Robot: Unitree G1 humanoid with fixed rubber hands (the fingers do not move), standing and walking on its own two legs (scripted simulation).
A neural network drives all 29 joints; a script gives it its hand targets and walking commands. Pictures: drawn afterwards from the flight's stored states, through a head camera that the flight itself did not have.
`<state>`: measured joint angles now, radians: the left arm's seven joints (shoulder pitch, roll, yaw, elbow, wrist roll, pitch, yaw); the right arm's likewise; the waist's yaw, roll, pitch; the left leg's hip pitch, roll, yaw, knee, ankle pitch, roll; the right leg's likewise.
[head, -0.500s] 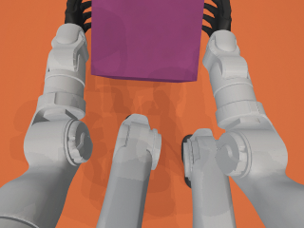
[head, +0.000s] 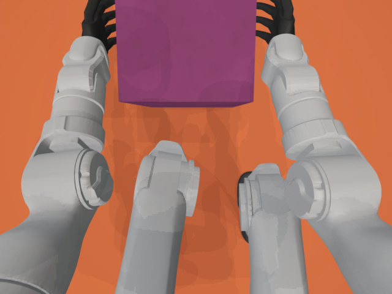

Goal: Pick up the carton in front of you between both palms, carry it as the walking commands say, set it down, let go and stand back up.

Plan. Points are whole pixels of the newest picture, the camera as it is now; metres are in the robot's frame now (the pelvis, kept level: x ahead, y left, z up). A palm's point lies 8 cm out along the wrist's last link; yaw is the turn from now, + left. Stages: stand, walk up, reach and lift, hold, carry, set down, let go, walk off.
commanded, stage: set down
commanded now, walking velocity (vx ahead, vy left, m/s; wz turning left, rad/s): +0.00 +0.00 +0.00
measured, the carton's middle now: (189, 55) +0.49 +0.13 -0.25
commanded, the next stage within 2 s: let go in 1.98 s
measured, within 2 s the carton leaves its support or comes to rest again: rests again in 0.12 s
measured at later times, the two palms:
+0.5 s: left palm (102, 42) +0.47 +0.28 -0.18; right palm (281, 38) +0.53 -0.02 -0.18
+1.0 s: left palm (70, 40) +0.46 +0.34 -0.19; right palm (291, 41) +0.53 -0.05 -0.19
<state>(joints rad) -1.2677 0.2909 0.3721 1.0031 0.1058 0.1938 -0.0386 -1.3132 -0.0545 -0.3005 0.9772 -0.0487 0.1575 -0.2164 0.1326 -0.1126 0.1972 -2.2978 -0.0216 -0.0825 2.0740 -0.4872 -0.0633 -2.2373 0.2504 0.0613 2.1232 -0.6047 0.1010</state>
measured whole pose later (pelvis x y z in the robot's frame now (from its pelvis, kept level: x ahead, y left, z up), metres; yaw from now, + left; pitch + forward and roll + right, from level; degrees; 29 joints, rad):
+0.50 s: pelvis +0.00 +0.00 -0.01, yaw +0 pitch +37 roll -1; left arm -1.33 0.32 0.37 1.12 0.11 0.13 -0.10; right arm -1.37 -0.11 -0.29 1.09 -0.05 0.10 -0.14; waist 0.14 -0.11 0.27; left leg -2.29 0.01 -0.07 2.13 -0.49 -0.05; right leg -2.23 0.22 0.04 2.18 -0.61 0.08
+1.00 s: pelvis +0.00 +0.01 -0.02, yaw +1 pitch +35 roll -2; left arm -1.30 0.51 0.22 1.14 -0.21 -0.02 -0.04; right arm -1.32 -0.25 -0.02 0.94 0.19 0.08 -0.18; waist 0.10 -0.05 0.37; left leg -2.28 0.02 -0.03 2.15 -0.48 0.00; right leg -2.19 0.15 0.04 2.20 -0.63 0.09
